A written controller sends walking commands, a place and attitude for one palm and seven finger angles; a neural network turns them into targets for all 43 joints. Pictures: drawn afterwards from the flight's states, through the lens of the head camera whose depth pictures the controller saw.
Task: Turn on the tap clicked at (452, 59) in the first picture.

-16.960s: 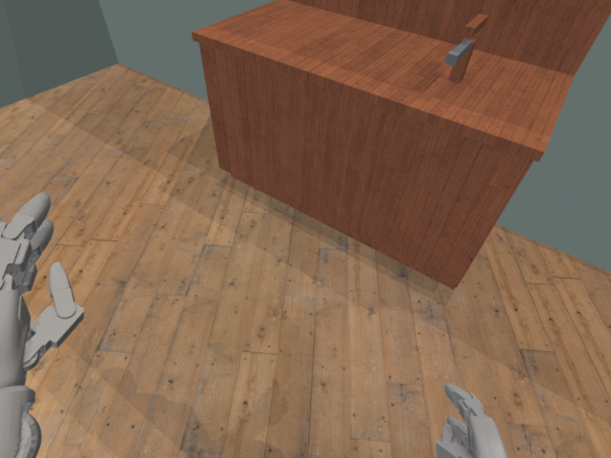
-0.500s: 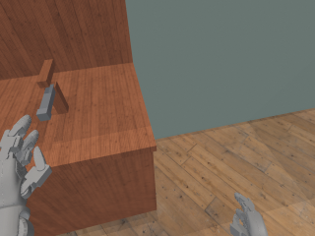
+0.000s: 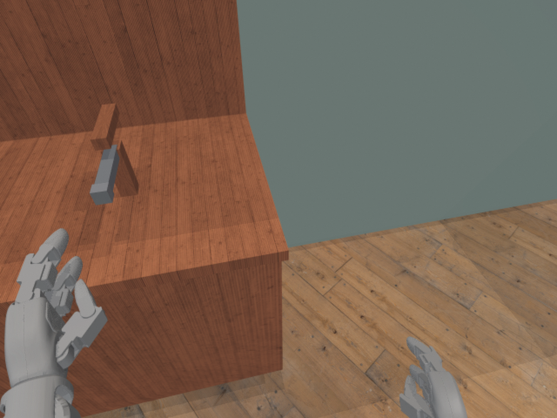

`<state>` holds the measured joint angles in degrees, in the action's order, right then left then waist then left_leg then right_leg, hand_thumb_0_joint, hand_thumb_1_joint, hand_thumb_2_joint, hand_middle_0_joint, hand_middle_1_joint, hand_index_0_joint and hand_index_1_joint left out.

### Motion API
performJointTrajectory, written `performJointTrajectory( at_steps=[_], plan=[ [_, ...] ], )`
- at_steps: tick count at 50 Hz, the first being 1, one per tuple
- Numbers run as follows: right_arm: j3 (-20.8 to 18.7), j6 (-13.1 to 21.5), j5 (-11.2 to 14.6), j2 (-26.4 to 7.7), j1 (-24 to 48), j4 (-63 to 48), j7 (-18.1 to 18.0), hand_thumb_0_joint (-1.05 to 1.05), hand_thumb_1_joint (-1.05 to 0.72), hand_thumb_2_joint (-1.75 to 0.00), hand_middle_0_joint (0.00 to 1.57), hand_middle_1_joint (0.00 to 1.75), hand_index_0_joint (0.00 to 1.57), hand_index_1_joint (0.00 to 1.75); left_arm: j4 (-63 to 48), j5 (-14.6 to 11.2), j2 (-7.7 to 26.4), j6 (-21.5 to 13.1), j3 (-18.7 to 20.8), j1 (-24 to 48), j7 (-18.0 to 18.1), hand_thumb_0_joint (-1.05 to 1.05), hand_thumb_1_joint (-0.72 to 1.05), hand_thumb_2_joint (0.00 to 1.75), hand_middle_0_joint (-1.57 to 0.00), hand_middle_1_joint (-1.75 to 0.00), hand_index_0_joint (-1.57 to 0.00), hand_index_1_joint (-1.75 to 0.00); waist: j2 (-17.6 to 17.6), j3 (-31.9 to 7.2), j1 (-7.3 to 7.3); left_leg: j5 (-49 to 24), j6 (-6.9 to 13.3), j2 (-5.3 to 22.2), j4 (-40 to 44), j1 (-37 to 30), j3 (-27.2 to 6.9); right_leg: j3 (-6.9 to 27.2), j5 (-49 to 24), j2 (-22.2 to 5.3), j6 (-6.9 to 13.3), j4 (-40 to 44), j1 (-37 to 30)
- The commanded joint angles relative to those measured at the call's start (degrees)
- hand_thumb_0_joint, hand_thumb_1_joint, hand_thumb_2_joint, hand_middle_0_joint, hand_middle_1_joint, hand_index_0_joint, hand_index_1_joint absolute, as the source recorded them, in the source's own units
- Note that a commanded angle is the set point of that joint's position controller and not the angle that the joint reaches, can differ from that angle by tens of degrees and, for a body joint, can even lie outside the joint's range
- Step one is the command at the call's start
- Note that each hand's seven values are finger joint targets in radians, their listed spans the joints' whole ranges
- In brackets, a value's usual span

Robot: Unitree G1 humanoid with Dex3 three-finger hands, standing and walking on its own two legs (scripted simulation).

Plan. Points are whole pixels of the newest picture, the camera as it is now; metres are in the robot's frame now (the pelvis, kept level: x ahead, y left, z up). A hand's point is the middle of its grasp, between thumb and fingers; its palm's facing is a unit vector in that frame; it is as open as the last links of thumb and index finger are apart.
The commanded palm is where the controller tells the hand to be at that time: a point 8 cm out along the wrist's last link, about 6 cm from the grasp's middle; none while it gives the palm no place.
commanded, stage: turn the palm inward beside the body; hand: left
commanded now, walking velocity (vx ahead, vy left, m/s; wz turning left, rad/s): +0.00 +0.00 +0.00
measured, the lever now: (102, 193) +0.42 +0.37 +0.09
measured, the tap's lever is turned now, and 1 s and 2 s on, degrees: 0 0 0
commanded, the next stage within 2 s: reach beside the lever's end, fingers flat in 0.54 s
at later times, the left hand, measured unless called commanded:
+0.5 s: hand (123, 289) +0.21 +0.22 +0.14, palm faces +0.52 -0.85 -0.09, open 7.4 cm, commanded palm +0.16 +0.25 +0.14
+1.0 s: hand (123, 273) +0.24 +0.23 +0.13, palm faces +0.52 -0.85 -0.08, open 7.4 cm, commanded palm +0.19 +0.28 +0.13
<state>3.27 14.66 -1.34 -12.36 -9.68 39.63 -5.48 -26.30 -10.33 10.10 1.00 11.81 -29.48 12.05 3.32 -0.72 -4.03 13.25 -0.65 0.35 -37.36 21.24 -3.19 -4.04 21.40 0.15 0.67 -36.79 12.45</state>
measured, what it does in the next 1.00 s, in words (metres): stands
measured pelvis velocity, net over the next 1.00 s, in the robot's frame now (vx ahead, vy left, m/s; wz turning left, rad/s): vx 0.01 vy -0.03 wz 0.00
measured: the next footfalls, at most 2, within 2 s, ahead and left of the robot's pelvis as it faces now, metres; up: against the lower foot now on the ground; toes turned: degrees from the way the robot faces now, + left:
none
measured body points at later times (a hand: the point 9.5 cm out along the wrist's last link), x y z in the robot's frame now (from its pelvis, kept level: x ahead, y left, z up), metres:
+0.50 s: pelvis +0.03 -0.01 +0.00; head +0.01 -0.04 +0.45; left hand +0.18 +0.26 +0.14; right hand +0.24 -0.23 -0.07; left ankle +0.08 +0.12 -0.72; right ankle -0.01 -0.11 -0.72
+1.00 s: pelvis +0.01 -0.03 +0.00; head +0.00 -0.05 +0.45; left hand +0.21 +0.27 +0.14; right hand +0.21 -0.25 -0.08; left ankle +0.08 +0.12 -0.72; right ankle -0.01 -0.11 -0.72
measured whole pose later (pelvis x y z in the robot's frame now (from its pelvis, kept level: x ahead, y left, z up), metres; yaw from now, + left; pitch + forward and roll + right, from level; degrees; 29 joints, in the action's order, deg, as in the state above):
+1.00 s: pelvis +0.01 -0.03 +0.00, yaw +0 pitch -2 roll +0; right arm 1.9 13.3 -0.7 -13.1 -9.1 42.5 -7.3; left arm -13.7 -12.2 11.1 1.5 16.9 -17.0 9.5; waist 3.6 -1.2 -3.6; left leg 13.3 -2.2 1.5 -35.1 20.0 -3.7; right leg -4.3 21.9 1.4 2.5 -35.6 11.9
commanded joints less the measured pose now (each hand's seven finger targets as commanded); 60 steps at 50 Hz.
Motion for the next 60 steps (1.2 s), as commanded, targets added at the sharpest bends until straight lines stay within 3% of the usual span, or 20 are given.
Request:
performJointTrajectory(
  at_steps=[1,2,6,10,16,20,22,23,32,36,37,39,43,45,47,49,51,55,58,60],
  plan=[
    [-2.41,3.93,0.11,-6.10,9.80,-9.66,-0.48,0.00,-0.90,-0.90,0.20,0.30,0.20,0.30,-13.99,0.48,6.89,-3.63,3.87,7.05,0.56,0.00,0.90,0.90,-0.20,-0.30,-0.20,-0.30,-0.40,-1.91,0.24,10.22,1.43,-1.52,8.15,-4.81,0.08,0.40,4.14,1.21,-0.13,9.77,7.55],
    [-2.40,4.01,0.04,-6.04,9.62,-9.49,-0.62,0.00,-0.90,-0.90,0.20,0.30,0.20,0.30,-14.31,0.50,8.03,-3.66,4.98,7.24,0.79,0.00,0.90,0.90,-0.20,-0.30,-0.20,-0.30,-0.40,-1.63,0.05,9.63,1.42,-1.58,8.18,-4.77,-0.01,0.50,3.61,1.27,-0.12,9.99,7.33],
    [-2.45,4.37,0.08,-6.10,9.30,-9.31,-0.57,0.00,-0.90,-0.90,0.20,0.30,0.20,0.30,-13.88,-0.50,6.57,-3.34,4.04,6.83,0.02,0.00,0.90,0.90,-0.20,-0.30,-0.20,-0.30,-1.33,-3.89,0.09,4.08,1.65,-1.54,7.00,-6.38,0.22,0.51,-0.74,1.16,-0.06,9.50,6.56],
    [-2.52,4.22,0.14,-6.16,8.64,-9.32,-0.46,0.00,-0.90,-0.90,0.20,0.30,0.20,0.30,-13.66,-0.51,6.26,-1.77,3.84,5.12,-0.79,0.00,0.90,0.90,-0.20,-0.30,-0.20,-0.30,0.47,-5.41,-0.32,-2.23,1.64,-1.60,6.72,-7.85,0.78,0.37,-7.19,1.12,0.15,8.73,4.64],
    [-2.91,3.07,0.05,-6.27,8.19,-9.69,-0.30,0.00,-0.90,-0.90,0.20,0.30,0.20,0.30,-13.39,-0.92,6.60,-0.45,5.49,4.14,-0.77,0.00,0.90,0.90,-0.20,-0.30,-0.20,-0.30,-3.23,-7.11,-0.68,-8.99,1.73,-1.68,5.52,-8.68,1.51,0.21,-15.96,1.05,-0.20,7.45,2.70],
    [-3.19,2.59,0.13,-6.13,8.00,-9.68,-0.05,0.00,-0.90,-0.90,0.20,0.30,0.20,0.30,-13.46,-0.64,6.01,-1.37,5.15,4.99,-0.24,0.00,0.90,0.90,-0.20,-0.30,-0.20,-0.30,-2.89,-7.23,-0.47,-11.01,1.70,-1.58,4.78,-9.09,1.78,0.37,-18.40,0.92,-0.30,6.87,2.89],
    [-3.23,2.24,0.15,-6.22,7.62,-9.64,-0.07,0.00,-0.90,-0.90,0.20,0.30,0.20,0.30,-13.31,-0.28,6.73,-1.47,5.26,5.27,-0.10,0.00,0.90,0.90,-0.20,-0.30,-0.20,-0.30,-2.31,-6.36,-0.40,-10.35,1.69,-1.59,4.80,-8.86,1.90,0.47,-17.57,1.02,-0.32,7.26,3.35],
    [-3.17,2.21,0.23,-6.12,8.14,-9.78,-0.06,0.00,-0.90,-0.90,0.20,0.30,0.20,0.30,-13.37,-0.17,5.55,-1.47,3.97,5.47,-0.21,0.00,0.90,0.90,-0.20,-0.30,-0.20,-0.30,-1.32,-5.92,-0.12,-10.26,1.74,-1.60,4.87,-8.96,2.07,0.63,-17.64,0.76,-0.27,7.29,3.47],
    [-3.32,1.74,0.44,-5.96,8.40,-9.94,-0.52,0.00,-0.90,-0.90,0.20,0.30,0.20,0.30,-13.23,-0.26,7.36,-1.04,5.82,4.69,-0.43,0.00,0.90,0.90,-0.20,-0.30,-0.20,-0.30,-2.77,-6.29,-0.81,-9.05,1.93,-1.84,4.52,-8.61,2.51,1.53,-18.20,0.44,-0.71,8.20,2.50],
    [-3.45,1.06,0.61,-6.02,8.91,-8.76,-1.17,0.00,-0.90,-0.90,0.20,0.30,0.20,0.30,-7.43,-1.24,8.76,-0.81,8.95,8.25,-0.39,0.00,0.90,0.90,-0.20,-0.30,-0.20,-0.30,-5.68,-3.29,0.01,-5.42,1.99,-1.98,4.35,-6.90,2.42,2.73,-14.77,0.19,-1.30,9.72,4.59],
    [-3.51,0.82,0.73,-6.06,8.82,-8.19,-1.47,0.00,-0.90,-0.90,0.20,0.30,0.20,0.30,-6.69,-1.21,10.35,-0.91,10.41,10.13,-0.41,0.00,0.90,0.90,-0.20,-0.30,-0.20,-0.30,-4.57,-2.93,0.00,-4.75,1.94,-2.05,4.50,-6.97,2.64,2.94,-12.95,0.32,-1.14,10.43,4.64],
    [-3.30,1.06,0.92,-5.80,9.58,-7.88,-1.72,0.00,-0.90,-0.90,0.20,0.30,0.20,0.30,-5.73,-1.36,9.24,-1.39,8.72,15.59,-0.86,0.00,0.90,0.90,-0.20,-0.30,-0.20,-0.30,-2.84,-2.20,0.99,-3.17,1.96,-2.11,4.75,-7.27,2.65,3.52,-10.43,0.09,-1.12,11.12,6.00],
    [-3.11,2.02,0.95,-5.90,9.26,-6.80,-2.06,0.00,-0.90,-0.90,0.20,0.30,0.20,0.30,-3.81,-1.17,9.04,-3.10,7.34,20.44,-1.61,0.00,0.90,0.90,-0.20,-0.30,-0.20,-0.30,0.27,-3.50,1.32,-1.91,1.88,-2.18,5.57,-8.13,2.19,3.56,-7.92,0.23,-0.68,11.32,6.22],
    [-3.40,2.36,0.83,-6.27,9.02,-6.47,-2.21,0.00,-0.90,-0.90,0.20,0.30,0.20,0.30,-2.00,-0.97,10.83,-3.81,8.90,20.75,-1.92,0.00,0.90,0.90,-0.20,-0.30,-0.20,-0.30,-1.92,-4.88,1.06,-2.57,1.97,-2.15,5.46,-8.05,2.15,3.64,-9.27,0.23,-0.79,10.84,5.42],
    [-3.49,2.30,0.78,-6.36,8.80,-6.46,-2.18,0.00,-0.90,-0.90,0.20,0.30,0.20,0.30,-0.61,-0.84,12.06,-3.87,10.24,20.18,-2.23,0.00,0.90,0.90,-0.20,-0.30,-0.20,-0.30,-1.28,-6.88,0.37,-3.24,1.94,-2.25,5.60,-8.27,2.33,3.73,-10.43,0.27,-0.81,10.49,4.41],
    [-3.54,1.88,1.07,-6.36,8.92,-6.24,-2.28,0.00,-0.90,-0.90,0.20,0.30,0.20,0.30,2.61,-1.66,13.24,-3.25,12.54,20.46,-2.49,0.00,0.90,0.90,-0.20,-0.30,-0.20,-0.30,-3.55,-6.82,0.17,-2.92,1.84,-2.21,5.85,-6.97,2.29,3.99,-10.96,0.01,-1.04,10.47,3.51],
    [-3.56,1.23,1.32,-6.27,9.17,-6.37,-2.36,0.00,-0.90,-0.90,0.20,0.30,0.20,0.30,4.73,-2.30,13.34,-2.20,13.62,20.47,-2.69,0.00,0.90,0.90,-0.20,-0.30,-0.20,-0.30,-3.64,-6.63,-0.18,-2.86,1.81,-2.26,5.74,-6.35,2.58,4.21,-11.33,-0.12,-1.22,10.64,3.25],
    [-3.67,0.61,1.61,-6.48,9.14,-6.21,-2.39,0.00,-0.90,-0.90,0.20,0.30,0.20,0.30,7.45,-2.62,13.76,-1.52,14.52,23.95,-2.48,0.00,0.90,0.90,-0.20,-0.29,-0.20,-0.29,-2.35,-5.64,0.17,-3.11,1.81,-2.21,6.13,-6.39,2.74,3.79,-11.28,0.24,-1.07,10.68,4.11],
    [-3.72,0.90,1.36,-6.62,8.81,-6.19,-2.23,0.00,-0.90,-0.90,0.20,0.30,0.20,0.30,6.92,-1.56,12.65,-3.08,12.25,27.50,-2.45,0.00,0.90,0.90,-0.19,-0.29,-0.19,-0.29,-0.06,-6.27,1.02,-3.99,1.82,-2.04,6.47,-7.61,2.63,2.99,-11.29,0.65,-0.66,9.99,5.04],
    [-4.03,1.07,1.12,-7.05,8.02,-6.06,-2.04,0.00,-0.90,-0.90,0.20,0.30,0.20,0.30,7.05,-0.89,13.45,-4.55,12.61,27.77,-2.46,0.00,0.90,0.90,-0.19,-0.28,-0.19,-0.28,-0.30,-7.98,1.10,-5.68,1.92,-1.95,5.89,-8.10,2.54,2.60,-13.26,0.90,-0.50,8.76,5.03]
  ],
)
